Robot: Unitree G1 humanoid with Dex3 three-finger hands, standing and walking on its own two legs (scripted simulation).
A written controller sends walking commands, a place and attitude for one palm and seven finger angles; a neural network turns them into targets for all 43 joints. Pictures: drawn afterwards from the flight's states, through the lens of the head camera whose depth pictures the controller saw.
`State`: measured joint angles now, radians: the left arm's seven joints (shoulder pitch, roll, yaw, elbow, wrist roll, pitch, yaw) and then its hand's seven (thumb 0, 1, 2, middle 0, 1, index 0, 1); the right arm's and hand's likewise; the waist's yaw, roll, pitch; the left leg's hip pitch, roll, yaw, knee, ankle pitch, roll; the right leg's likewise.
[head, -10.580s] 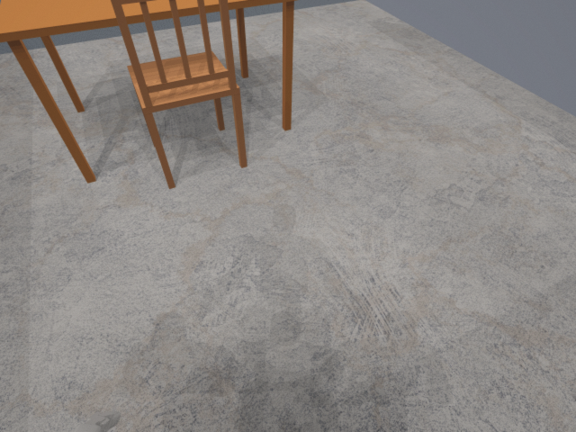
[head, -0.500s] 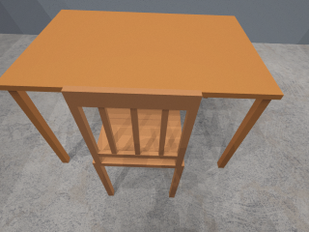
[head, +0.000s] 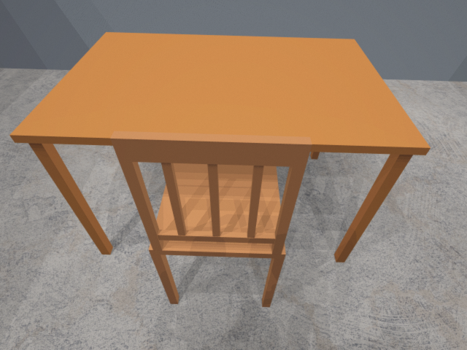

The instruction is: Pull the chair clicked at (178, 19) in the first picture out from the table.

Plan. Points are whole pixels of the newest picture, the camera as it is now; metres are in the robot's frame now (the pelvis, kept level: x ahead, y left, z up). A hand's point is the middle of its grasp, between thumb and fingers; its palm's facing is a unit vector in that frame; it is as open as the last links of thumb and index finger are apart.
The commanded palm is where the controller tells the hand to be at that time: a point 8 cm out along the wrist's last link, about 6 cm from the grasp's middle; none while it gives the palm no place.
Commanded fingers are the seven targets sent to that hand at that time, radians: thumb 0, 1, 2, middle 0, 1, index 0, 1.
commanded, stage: look again from close up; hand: left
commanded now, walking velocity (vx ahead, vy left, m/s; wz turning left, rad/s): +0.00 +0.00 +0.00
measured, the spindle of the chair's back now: (214, 202) +0.47 +0.07 -0.08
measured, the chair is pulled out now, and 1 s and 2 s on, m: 0.00 0.00 0.00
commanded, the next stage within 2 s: none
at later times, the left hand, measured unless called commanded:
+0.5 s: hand out of the picture -0.03 +0.15 -0.17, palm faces +0.02 -0.99 -0.15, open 7.3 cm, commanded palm none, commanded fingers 0.00 0.90 0.90 -0.20 -0.30 -0.20 -0.30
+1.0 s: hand out of the picture -0.02 +0.14 -0.17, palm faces +0.02 -0.99 -0.15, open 7.3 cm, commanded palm none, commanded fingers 0.00 0.90 0.90 -0.20 -0.30 -0.20 -0.30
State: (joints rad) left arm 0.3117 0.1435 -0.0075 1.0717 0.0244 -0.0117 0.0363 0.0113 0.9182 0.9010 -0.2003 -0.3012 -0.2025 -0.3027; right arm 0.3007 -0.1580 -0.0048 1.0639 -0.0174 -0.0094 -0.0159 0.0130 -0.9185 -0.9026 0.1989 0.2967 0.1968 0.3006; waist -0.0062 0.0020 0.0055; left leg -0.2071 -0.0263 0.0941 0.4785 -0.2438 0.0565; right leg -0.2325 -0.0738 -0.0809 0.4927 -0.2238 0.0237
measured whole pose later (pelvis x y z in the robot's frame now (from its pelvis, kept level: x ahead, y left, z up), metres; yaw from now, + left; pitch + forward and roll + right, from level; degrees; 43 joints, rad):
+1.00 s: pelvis +0.00 -0.01 +0.00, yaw -1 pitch -2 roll +0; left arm 0.35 0.11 -0.01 1.10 0.02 -0.02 0.04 0.01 0.91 0.90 -0.20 -0.30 -0.20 -0.30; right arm 0.30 -0.12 0.00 1.14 -0.01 -0.01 -0.02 0.01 -0.91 -0.90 0.20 0.30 0.20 0.30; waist 0.00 -0.01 0.03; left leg -0.18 -0.02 0.10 0.42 -0.22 0.05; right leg -0.21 -0.06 -0.07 0.44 -0.20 0.02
